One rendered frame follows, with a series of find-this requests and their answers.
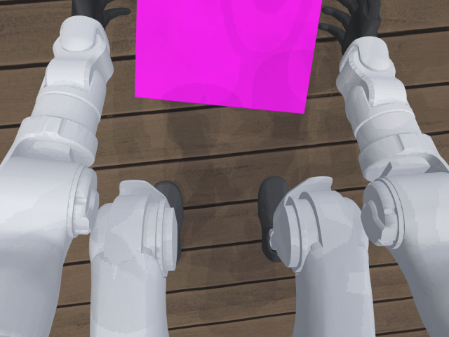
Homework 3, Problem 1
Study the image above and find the robot left upper arm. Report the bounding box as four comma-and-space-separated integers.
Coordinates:
0, 156, 99, 337

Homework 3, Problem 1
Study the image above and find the robot right upper arm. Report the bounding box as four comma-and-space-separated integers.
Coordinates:
361, 172, 449, 337

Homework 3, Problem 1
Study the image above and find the robot right forearm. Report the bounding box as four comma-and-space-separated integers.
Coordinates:
336, 37, 449, 182

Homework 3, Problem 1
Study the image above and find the carton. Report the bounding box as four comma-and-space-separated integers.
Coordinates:
135, 0, 322, 114

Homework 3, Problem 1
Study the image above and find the robot right hand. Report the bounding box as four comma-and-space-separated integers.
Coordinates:
318, 0, 381, 55

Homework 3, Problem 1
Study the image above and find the robot left hand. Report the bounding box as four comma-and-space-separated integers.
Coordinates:
72, 0, 130, 30

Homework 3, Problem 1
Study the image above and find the robot left thigh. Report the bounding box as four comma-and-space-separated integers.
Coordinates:
90, 194, 177, 337

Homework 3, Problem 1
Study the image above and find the robot left forearm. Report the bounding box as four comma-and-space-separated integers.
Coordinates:
0, 15, 114, 170

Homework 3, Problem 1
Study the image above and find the right robot shin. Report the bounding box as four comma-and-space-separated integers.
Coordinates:
269, 176, 369, 261

